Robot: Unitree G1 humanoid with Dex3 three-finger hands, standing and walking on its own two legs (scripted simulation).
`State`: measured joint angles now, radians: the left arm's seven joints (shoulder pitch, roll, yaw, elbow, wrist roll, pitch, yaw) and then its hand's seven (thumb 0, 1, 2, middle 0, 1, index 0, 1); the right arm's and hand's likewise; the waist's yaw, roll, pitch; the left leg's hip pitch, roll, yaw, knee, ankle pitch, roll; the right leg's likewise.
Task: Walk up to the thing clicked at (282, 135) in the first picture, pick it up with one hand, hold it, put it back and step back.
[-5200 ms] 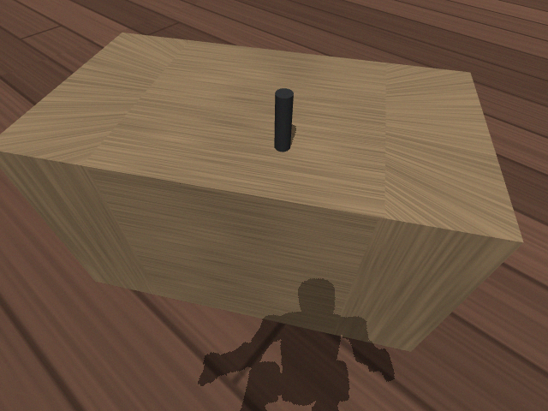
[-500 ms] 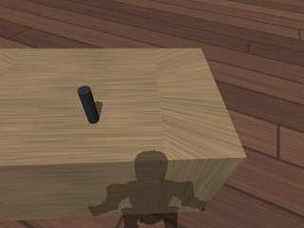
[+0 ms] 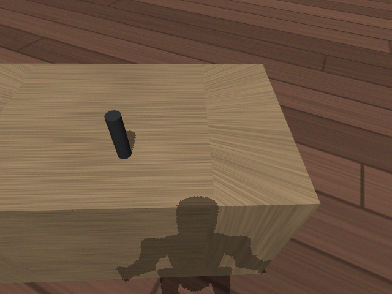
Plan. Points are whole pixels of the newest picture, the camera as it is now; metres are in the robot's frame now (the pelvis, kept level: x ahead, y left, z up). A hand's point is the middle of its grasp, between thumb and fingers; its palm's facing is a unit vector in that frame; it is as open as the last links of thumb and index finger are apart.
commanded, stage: stand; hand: left
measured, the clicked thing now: (119, 136) +0.51 +0.21 -0.01
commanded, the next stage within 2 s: rise first in 0.38 s
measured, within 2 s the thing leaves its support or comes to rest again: neither
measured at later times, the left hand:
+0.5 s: hand out of the picture +0.06 +0.25 -0.16, palm faces -0.04 -0.94 -0.33, open 7.4 cm
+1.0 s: hand (69, 291) +0.16 +0.26 -0.08, palm faces +0.29 -0.88 -0.37, open 16.3 cm
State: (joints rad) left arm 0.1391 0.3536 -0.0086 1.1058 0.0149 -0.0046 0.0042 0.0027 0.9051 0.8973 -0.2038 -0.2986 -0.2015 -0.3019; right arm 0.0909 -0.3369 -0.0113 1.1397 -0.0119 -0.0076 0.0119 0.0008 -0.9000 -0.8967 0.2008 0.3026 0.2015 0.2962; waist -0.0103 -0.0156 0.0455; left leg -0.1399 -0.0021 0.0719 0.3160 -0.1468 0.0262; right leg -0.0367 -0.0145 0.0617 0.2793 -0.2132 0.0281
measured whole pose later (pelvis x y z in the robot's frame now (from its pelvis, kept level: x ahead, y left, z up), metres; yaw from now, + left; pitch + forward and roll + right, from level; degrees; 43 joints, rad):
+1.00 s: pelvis +0.00 -0.02 -0.01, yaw +2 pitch +1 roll +0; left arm 0.26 0.30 0.16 0.49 -0.04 -0.06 0.09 0.00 -0.29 0.11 -0.07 -0.06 -0.06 -0.06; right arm 0.21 -0.23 -0.06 0.66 0.04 -0.07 -0.07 0.00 0.25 -0.12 0.05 0.06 0.06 0.05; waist 0.02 0.01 0.01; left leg -0.25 0.01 0.02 0.41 -0.18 0.00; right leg -0.14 0.00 0.01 0.40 -0.28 0.00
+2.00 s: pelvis +0.00 -0.03 +0.00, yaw +4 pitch -3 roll +1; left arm 0.43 0.32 0.27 0.02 -0.05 -0.18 0.04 -0.02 -0.59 0.05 -0.07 -0.05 -0.05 -0.06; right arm 0.22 -0.23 -0.11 0.66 0.02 -0.07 -0.06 -0.01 0.48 -0.05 0.06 0.05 0.05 0.05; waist 0.05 0.03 0.04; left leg -0.17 0.01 0.00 0.37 -0.16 -0.01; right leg -0.06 0.00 -0.01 0.39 -0.28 -0.01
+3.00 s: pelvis +0.00 -0.01 -0.01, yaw +2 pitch +3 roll -1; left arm -0.15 0.50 0.52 0.62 -0.27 -0.21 -0.43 -0.02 -0.57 0.07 -0.04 -0.04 -0.04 -0.05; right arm 0.22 -0.24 -0.02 0.69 0.03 -0.11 -0.08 -0.01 0.51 -0.05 0.05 0.05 0.05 0.05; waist -0.01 0.00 -0.05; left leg -0.35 0.01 0.02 0.52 -0.23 0.01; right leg -0.23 0.00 0.01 0.48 -0.31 0.01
